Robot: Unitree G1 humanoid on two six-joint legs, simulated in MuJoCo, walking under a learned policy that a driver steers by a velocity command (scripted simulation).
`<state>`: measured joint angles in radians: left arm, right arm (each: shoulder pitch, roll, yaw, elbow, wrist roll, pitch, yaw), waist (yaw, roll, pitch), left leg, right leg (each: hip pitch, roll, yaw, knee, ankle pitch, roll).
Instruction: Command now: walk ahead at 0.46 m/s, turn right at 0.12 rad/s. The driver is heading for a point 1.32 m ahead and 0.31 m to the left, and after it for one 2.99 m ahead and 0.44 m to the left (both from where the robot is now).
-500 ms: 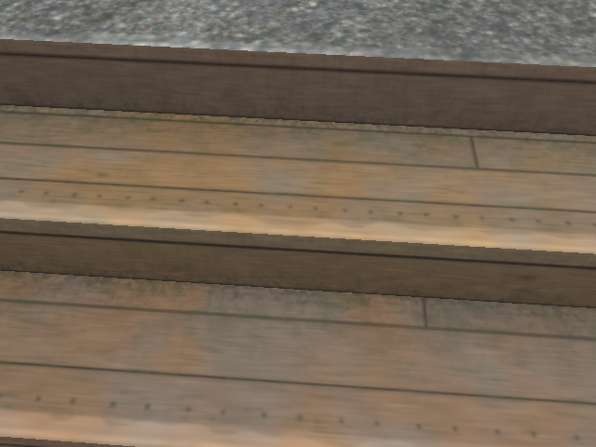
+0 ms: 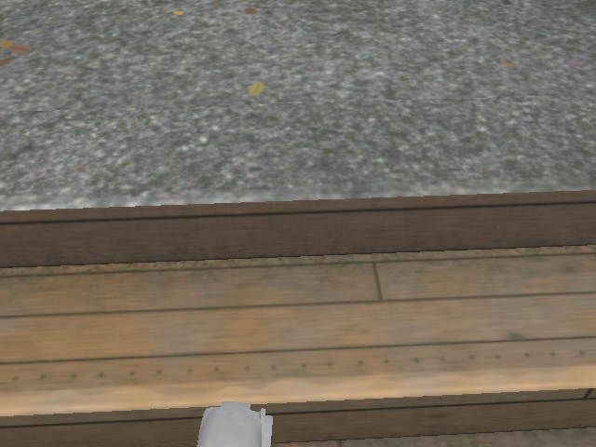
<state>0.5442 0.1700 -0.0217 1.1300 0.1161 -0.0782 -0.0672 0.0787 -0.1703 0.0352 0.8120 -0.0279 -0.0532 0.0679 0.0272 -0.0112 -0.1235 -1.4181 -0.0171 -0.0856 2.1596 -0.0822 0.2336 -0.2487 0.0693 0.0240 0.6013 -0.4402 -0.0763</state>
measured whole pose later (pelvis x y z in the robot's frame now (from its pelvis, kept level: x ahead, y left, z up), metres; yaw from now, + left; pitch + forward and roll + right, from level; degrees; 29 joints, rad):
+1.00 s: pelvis +0.61 -0.01 +0.32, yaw +4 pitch +5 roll -3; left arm 0.36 0.18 0.01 1.14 0.07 -0.03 -0.04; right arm 0.20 -0.22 -0.03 1.02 -0.02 -0.08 0.10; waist 0.00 0.04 -0.12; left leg -1.08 -0.01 -0.21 1.97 -0.02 0.26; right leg -0.42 0.03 -0.19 0.69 -0.35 -0.09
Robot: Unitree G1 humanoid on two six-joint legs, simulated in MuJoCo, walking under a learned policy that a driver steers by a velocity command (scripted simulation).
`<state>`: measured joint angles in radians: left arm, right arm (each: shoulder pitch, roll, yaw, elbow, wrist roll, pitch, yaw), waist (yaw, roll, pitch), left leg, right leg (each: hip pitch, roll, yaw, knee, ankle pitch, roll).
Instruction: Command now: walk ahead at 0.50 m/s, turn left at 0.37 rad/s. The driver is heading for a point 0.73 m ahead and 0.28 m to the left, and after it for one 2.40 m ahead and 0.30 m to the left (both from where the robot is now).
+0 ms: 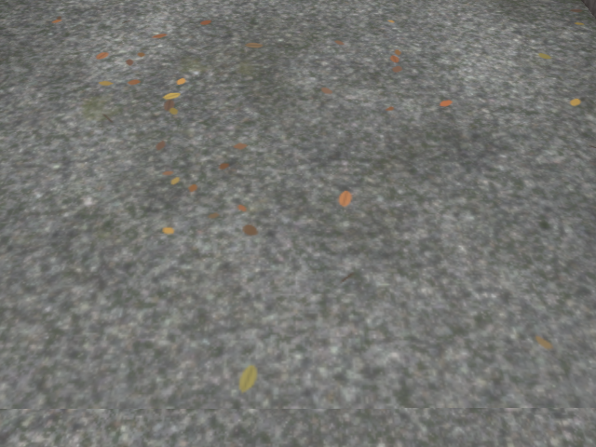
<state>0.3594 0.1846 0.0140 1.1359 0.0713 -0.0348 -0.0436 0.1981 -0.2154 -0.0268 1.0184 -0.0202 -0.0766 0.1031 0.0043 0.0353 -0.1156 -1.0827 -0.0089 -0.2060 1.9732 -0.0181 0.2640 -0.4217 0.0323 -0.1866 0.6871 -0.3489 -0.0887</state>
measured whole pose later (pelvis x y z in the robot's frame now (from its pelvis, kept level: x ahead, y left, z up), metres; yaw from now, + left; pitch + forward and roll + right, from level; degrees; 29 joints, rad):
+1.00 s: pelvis +0.57 +0.08 +0.20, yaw +34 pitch +3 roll -1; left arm 0.22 0.17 0.04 0.89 0.03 -0.10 0.03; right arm 0.25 -0.21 -0.07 0.95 -0.02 -0.09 0.04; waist 0.02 0.02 -0.08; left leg -0.67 0.02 -0.06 1.27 -0.21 0.06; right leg -0.22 -0.02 -0.17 0.36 -0.18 -0.03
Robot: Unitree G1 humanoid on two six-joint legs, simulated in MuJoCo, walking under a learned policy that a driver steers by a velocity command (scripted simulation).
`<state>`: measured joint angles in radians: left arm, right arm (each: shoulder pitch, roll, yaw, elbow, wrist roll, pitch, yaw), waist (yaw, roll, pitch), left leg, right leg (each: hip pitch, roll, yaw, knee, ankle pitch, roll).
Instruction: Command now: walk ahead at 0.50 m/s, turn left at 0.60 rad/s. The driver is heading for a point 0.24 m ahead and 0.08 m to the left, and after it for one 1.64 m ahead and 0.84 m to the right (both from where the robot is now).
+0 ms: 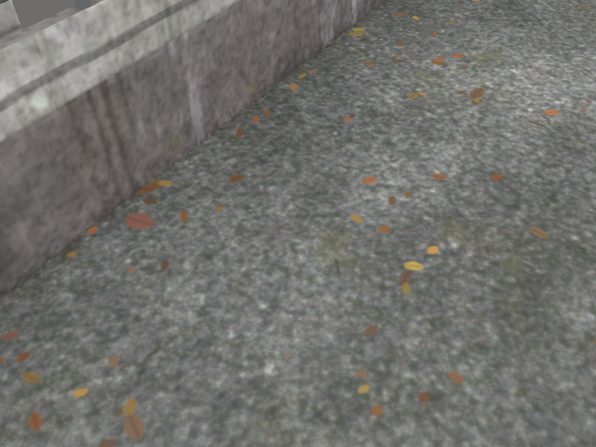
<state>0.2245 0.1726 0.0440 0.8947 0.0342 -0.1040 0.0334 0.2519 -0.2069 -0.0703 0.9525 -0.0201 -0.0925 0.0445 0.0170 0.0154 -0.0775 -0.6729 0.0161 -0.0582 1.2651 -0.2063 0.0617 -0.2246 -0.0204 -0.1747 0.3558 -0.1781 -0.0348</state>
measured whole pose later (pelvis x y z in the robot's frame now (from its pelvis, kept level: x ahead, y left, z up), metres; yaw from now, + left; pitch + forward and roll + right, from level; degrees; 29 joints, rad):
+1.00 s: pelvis +0.13 -0.02 -0.01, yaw -23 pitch +4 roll +2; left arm 0.20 0.25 0.07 0.66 0.00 0.02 0.05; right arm 0.07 -0.26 -0.09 0.76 0.00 0.00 -0.07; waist 0.02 0.01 -0.01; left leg -0.55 -0.01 -0.08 0.88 -0.31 -0.06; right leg -0.39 0.07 0.10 0.52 -0.19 -0.06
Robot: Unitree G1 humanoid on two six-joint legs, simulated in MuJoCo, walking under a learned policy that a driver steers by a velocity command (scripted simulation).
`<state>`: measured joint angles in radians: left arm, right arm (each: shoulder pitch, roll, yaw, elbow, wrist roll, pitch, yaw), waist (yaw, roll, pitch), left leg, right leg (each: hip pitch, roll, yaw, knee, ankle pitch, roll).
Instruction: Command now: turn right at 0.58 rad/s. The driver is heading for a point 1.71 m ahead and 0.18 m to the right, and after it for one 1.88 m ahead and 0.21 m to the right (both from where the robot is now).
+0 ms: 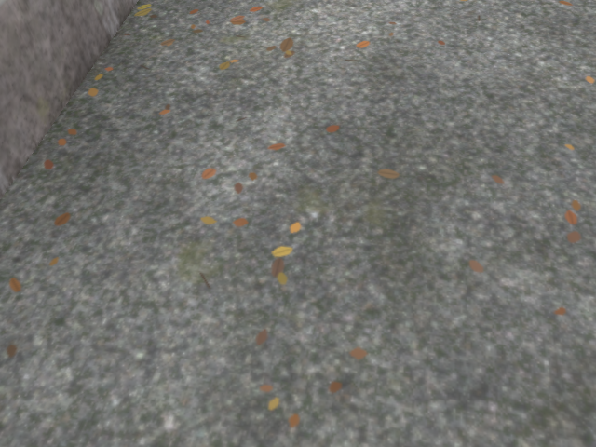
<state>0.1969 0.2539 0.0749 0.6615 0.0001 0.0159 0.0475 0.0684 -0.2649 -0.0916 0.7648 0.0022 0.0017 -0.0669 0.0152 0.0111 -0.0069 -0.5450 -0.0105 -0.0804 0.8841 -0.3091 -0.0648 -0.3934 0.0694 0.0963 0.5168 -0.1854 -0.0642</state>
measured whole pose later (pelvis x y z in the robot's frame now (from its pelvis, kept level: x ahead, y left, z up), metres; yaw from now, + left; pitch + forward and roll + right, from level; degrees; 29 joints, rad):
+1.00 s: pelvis -0.02 -0.02 -0.01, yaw -14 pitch +0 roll +0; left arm 0.19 0.18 0.03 0.61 0.02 0.00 -0.01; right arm 0.24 -0.22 -0.04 0.76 -0.01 -0.02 -0.03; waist -0.02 -0.01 0.01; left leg -0.25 0.07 -0.01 0.56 -0.29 -0.07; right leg -0.26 0.03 0.01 0.58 -0.31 -0.03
